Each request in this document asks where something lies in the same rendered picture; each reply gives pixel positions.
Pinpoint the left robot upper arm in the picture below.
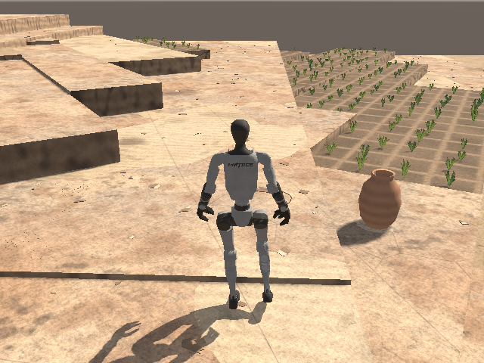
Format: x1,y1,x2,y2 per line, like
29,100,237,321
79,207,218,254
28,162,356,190
204,153,225,194

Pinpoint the robot left hand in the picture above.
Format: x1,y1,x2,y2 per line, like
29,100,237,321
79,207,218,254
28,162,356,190
197,207,214,222

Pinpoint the robot right forearm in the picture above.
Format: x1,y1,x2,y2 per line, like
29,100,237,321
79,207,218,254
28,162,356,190
272,182,288,212

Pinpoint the robot left forearm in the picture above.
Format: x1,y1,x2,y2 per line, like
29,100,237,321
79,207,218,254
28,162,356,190
198,183,212,210

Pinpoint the robot right hand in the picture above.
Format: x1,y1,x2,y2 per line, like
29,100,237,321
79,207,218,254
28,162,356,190
273,208,290,226

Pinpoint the robot head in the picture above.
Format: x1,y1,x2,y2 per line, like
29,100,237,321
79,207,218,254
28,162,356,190
228,119,253,155

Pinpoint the robot left shin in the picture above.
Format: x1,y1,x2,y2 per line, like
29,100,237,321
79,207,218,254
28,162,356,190
224,250,237,299

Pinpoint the right robot upper arm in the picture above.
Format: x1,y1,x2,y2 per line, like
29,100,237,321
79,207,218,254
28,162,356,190
256,152,279,194

